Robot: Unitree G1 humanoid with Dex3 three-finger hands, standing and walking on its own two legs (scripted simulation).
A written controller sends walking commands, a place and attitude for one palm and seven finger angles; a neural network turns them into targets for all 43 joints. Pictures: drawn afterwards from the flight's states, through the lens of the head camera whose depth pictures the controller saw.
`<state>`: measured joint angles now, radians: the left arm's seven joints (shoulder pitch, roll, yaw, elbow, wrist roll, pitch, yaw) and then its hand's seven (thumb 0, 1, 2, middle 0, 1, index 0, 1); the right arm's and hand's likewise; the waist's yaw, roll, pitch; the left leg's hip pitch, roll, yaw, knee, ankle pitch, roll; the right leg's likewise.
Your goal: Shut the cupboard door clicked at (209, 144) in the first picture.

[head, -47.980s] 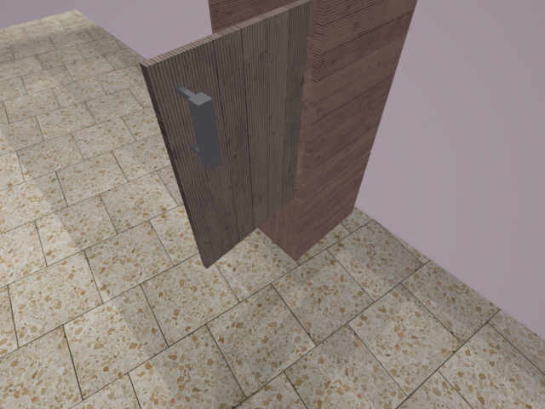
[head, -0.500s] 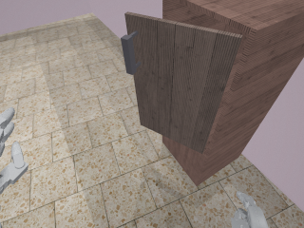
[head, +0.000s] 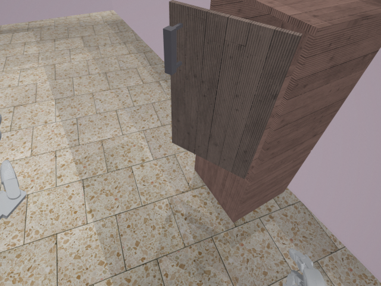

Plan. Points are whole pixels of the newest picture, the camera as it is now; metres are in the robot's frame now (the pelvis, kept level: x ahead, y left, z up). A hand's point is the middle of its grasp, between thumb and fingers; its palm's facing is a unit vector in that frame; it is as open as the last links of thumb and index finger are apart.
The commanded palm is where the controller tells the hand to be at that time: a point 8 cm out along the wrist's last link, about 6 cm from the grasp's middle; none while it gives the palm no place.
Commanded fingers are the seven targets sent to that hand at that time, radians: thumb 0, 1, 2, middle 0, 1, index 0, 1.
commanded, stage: step back with the hand held close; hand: left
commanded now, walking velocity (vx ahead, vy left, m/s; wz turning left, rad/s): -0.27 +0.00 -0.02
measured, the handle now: (174, 48) +0.73 +0.10 +0.15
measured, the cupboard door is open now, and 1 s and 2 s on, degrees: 27 27 27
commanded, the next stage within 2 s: stop stepping back and stand still in 0.74 s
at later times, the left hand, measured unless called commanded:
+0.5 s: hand out of the picture +0.12 +0.29 +0.18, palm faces +0.52 -0.74 -0.43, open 7.4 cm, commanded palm +0.04 +0.32 +0.19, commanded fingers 0.00 0.90 0.90 -0.20 -0.30 -0.20 -0.30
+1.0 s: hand out of the picture +0.06 +0.26 +0.18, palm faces +0.27 -0.84 -0.47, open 7.4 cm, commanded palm -0.01 +0.30 +0.19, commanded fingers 0.00 0.90 0.90 -0.20 -0.30 -0.20 -0.30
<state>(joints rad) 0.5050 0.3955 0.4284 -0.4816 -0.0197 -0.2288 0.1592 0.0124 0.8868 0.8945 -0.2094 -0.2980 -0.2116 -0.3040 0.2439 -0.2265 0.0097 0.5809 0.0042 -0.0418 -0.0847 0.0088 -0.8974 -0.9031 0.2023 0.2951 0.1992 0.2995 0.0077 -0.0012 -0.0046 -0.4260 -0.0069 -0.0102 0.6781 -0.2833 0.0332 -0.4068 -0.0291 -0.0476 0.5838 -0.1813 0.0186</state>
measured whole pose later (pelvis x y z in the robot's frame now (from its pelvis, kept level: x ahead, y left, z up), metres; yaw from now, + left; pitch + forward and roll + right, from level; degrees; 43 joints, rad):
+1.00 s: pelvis -0.17 +0.02 +0.02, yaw -5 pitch +1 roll -3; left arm 0.60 0.50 0.47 -0.57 -0.08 -0.17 0.13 0.01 0.89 0.89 -0.21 -0.30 -0.21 -0.30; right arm 0.21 -0.18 0.00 0.57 0.00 -0.09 -0.05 0.01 -0.90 -0.90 0.20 0.30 0.20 0.30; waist -0.06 -0.03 -0.02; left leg -0.41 0.06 0.09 0.43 -0.06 0.04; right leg -0.29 0.07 -0.03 0.64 -0.46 0.00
